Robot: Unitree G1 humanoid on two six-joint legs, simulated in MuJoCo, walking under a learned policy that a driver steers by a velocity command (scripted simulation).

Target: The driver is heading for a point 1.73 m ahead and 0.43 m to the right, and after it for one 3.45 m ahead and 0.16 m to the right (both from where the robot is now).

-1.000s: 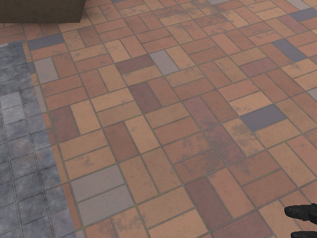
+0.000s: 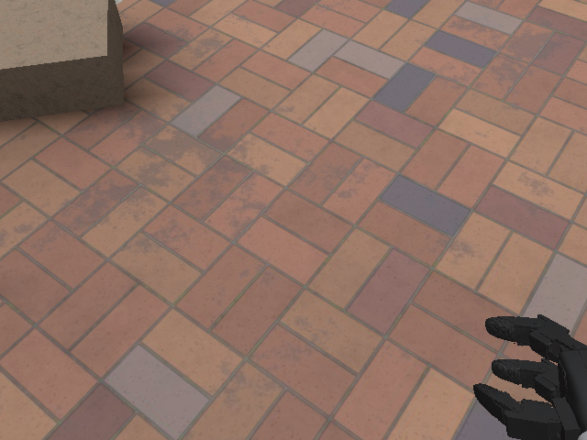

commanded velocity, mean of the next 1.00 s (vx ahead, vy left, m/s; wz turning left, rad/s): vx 0.07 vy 0.00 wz -0.71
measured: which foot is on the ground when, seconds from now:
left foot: down 0.00-0.42, up 0.44-0.78, down 0.80-1.00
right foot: up 0.00-0.40, down 0.42-0.82, up 0.84-1.00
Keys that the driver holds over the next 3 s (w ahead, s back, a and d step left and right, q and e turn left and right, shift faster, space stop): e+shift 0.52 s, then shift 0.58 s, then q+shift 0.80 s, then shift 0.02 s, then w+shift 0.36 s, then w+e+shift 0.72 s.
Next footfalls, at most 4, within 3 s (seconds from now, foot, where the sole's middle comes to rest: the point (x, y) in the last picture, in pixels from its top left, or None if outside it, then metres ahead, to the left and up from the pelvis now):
0.42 right None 0.13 -0.12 -0.74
0.80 left None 0.26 0.07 -0.74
1.08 right None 0.07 -0.11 -0.74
1.46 left None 0.24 0.09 -0.74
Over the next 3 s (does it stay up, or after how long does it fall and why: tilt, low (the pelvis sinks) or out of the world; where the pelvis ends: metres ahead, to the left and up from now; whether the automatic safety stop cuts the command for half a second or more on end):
stays up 0.79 0.01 0.01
